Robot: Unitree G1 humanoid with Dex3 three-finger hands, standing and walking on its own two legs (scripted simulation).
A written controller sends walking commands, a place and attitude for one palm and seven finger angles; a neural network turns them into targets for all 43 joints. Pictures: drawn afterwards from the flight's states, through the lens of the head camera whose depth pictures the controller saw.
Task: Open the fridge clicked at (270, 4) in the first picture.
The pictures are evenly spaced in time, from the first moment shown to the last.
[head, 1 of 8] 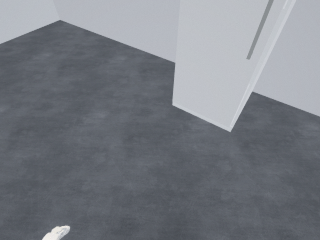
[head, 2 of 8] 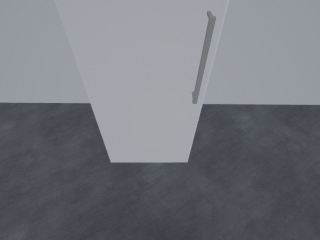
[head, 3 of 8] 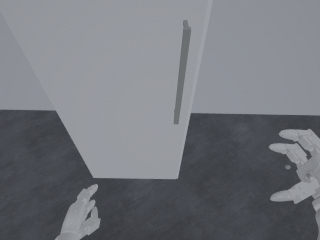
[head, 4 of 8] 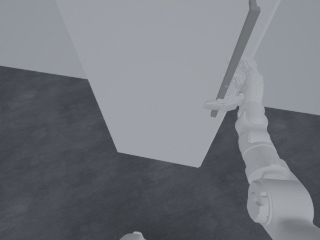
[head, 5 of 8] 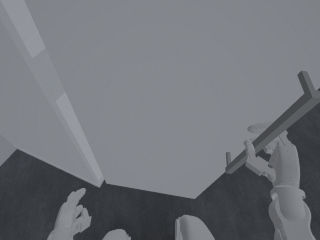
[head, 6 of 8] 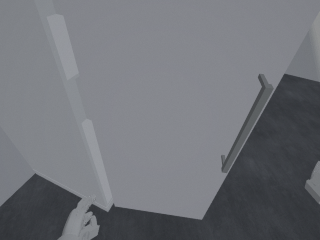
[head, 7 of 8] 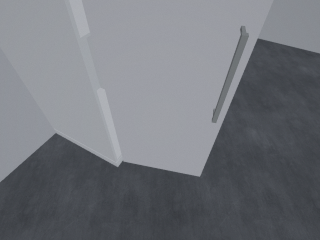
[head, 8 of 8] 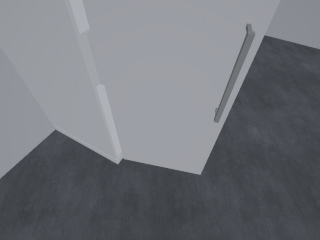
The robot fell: no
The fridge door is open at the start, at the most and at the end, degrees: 0 77 73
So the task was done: yes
